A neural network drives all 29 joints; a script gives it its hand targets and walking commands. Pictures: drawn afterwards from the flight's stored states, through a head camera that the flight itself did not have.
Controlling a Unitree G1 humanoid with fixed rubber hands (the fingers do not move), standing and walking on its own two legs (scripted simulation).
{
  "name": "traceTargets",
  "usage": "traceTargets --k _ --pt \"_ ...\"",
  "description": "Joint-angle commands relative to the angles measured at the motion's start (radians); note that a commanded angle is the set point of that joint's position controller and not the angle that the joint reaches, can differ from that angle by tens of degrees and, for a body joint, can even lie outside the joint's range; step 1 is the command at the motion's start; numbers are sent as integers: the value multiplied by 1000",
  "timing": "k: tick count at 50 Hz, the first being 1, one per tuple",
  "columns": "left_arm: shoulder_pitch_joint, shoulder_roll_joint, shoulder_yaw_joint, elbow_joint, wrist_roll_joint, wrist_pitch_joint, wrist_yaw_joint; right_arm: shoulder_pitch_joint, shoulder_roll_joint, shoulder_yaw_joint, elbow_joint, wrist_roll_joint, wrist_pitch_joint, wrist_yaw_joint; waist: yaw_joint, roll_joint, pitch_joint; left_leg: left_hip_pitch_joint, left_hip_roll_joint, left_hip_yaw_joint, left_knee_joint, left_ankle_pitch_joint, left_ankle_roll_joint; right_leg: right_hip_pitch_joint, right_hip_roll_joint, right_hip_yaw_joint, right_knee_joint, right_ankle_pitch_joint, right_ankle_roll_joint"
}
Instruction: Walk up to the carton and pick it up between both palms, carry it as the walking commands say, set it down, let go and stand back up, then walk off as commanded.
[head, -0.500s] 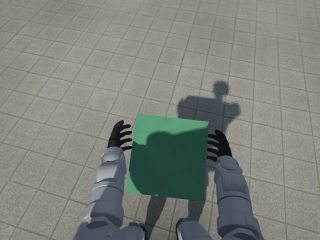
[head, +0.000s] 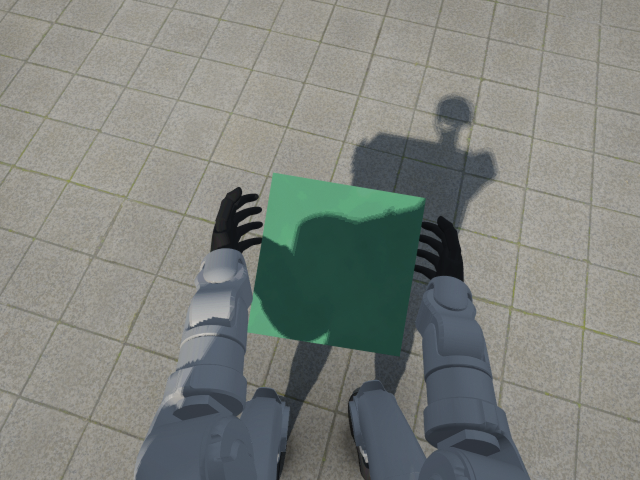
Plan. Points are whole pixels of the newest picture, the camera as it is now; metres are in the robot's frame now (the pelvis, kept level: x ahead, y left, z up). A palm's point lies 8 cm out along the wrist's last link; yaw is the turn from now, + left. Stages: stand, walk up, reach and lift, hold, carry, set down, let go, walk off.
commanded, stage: set down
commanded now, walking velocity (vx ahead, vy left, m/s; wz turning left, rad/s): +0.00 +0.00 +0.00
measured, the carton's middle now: (332, 260) +0.41 -0.03 -0.15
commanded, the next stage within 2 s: none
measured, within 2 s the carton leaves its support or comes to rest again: neither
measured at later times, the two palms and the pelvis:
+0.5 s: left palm (242, 252) +0.42 +0.11 -0.14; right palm (424, 275) +0.38 -0.17 -0.15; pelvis -0.01 +0.01 -0.08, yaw +1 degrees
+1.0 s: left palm (255, 255) +0.45 +0.10 -0.22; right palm (413, 276) +0.40 -0.17 -0.24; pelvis -0.03 +0.01 -0.15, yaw +1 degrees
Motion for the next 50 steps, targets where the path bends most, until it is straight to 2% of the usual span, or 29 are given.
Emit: traceTargets --k 1,3,4,5,8,10,13,16,17,18,19,20,21,22,23,25,27,28,33,34,35,38,39,44,45,47,48,49,50 --pt "-481 -990 -605 179 -83 15 -290 -721 894 636 24 140 -48 370 -27 -11 -793 233 -87 107 -51 144 20 482 63 -63 -39 222 25" --pt "-505 -1008 -614 196 -103 18 -284 -780 861 646 -1 156 -51 368 -41 -20 -824 215 -96 113 -27 111 16 452 68 -74 -16 180 27" --pt "-539 -993 -628 156 -107 12 -276 -820 873 662 -9 177 -52 380 -14 -20 -858 228 -92 104 -20 118 17 402 81 -93 22 178 27" --pt "-550 -999 -638 144 -117 10 -272 -805 865 648 7 169 -49 375 -48 -7 -837 203 -97 105 4 129 13 389 74 -88 28 183 27" --pt "-573 -981 -617 176 -125 10 -255 -856 848 639 39 192 -54 373 -5 6 -852 190 -95 109 38 103 9 333 74 -83 73 152 27" --pt "-600 -997 -659 142 -144 8 -251 -826 866 666 18 188 -47 366 -42 -33 -918 175 -107 112 66 109 13 377 80 -99 91 178 31" --pt "-598 -1007 -645 170 -154 16 -241 -890 857 663 7 216 -50 372 -32 -11 -973 197 -111 101 100 144 11 289 81 -110 146 185 34" --pt "-695 -992 -677 120 -194 13 -230 -862 834 635 40 200 -41 362 -85 -26 -989 141 -112 108 137 151 -3 303 85 -112 173 225 32" --pt "-645 -983 -642 167 -169 16 -225 -896 838 642 30 213 -43 363 -22 2 -972 137 -113 117 138 160 2 288 77 -97 178 225 37" --pt "-613 -996 -624 213 -164 23 -220 -937 842 663 0 220 -44 360 -35 -38 -971 120 -117 106 146 131 5 283 76 -111 198 190 44" --pt "-626 -964 -622 211 -155 26 -220 -941 804 644 6 223 -43 365 -29 -8 -940 97 -116 121 150 102 2 246 77 -112 197 165 40" --pt "-663 -1019 -647 187 -174 21 -215 -933 811 636 9 211 -45 364 -62 3 -977 111 -125 109 147 124 -1 260 84 -123 217 196 33" --pt "-636 -998 -633 199 -175 19 -212 -940 811 657 6 231 -50 364 -30 -24 -999 122 -126 111 170 160 0 263 82 -117 217 223 40" --pt "-671 -996 -641 162 -179 11 -211 -938 816 654 19 230 -46 361 -32 -9 -1005 105 -126 122 190 165 -5 247 83 -111 234 229 36" --pt "-702 -990 -668 149 -193 9 -207 -927 811 640 3 225 -53 357 -65 -4 -1046 128 -132 118 194 179 -5 259 88 -123 236 251 38" --pt "-693 -995 -661 163 -202 7 -198 -995 785 655 -38 236 -64 352 -61 -30 -1047 122 -132 116 206 188 -9 232 92 -132 255 254 41" --pt "-708 -985 -647 187 -198 8 -188 -974 775 613 8 228 -64 349 -76 5 -1005 106 -134 112 212 165 -11 181 88 -135 274 227 39" --pt "-724 -944 -623 190 -185 5 -189 -932 764 576 75 203 -60 346 -75 24 -949 46 -133 116 225 135 -16 134 85 -128 280 204 33" --pt "-780 -947 -601 211 -179 -2 -181 -1024 767 582 63 224 -63 331 -62 17 -984 -28 -134 145 265 76 -8 155 93 -133 313 168 42" --pt "-808 -913 -605 195 -188 -7 -182 -1035 747 569 59 215 -65 332 -95 -9 -1001 -45 -135 139 288 83 -7 135 93 -145 323 177 44" --pt "-802 -916 -600 204 -183 -5 -179 -1041 770 587 55 220 -62 329 -58 -11 -1015 -35 -139 143 287 87 -5 162 94 -135 330 188 44" --pt "-829 -926 -620 198 -192 0 -174 -1094 760 591 34 244 -68 324 -50 19 -1083 -24 -142 144 316 97 -4 135 97 -142 365 190 46" --pt "-856 -885 -615 167 -197 -7 -172 -1126 777 611 18 267 -70 327 -19 17 -1104 -33 -141 155 337 115 -3 122 97 -135 380 201 50" --pt "-919 -896 -620 185 -211 9 -172 -1164 744 589 20 245 -57 321 -76 -14 -1136 -69 -138 158 386 64 -5 84 102 -168 428 163 48" --pt "-900 -907 -591 209 -199 13 -172 -1152 737 588 60 234 -52 322 -45 0 -1070 -95 -139 170 385 69 -10 66 92 -146 417 157 47" --pt "-932 -891 -589 210 -201 17 -174 -1165 715 553 75 223 -52 321 -87 1 -1032 -127 -139 160 405 54 -11 16 92 -154 436 140 42" --pt "-911 -904 -573 250 -187 25 -172 -1184 735 561 66 230 -52 323 -71 4 -1047 -120 -137 162 404 47 -6 20 93 -157 436 131 44" --pt "-923 -908 -585 246 -199 18 -177 -1194 744 563 62 227 -51 321 -104 -22 -1091 -139 -141 160 427 62 -6 40 96 -167 449 159 48" --pt "-937 -921 -585 239 -207 21 -176 -1168 730 547 70 222 -52 317 -90 24 -1089 -134 -142 171 427 49 -12 33 92 -155 454 141 37"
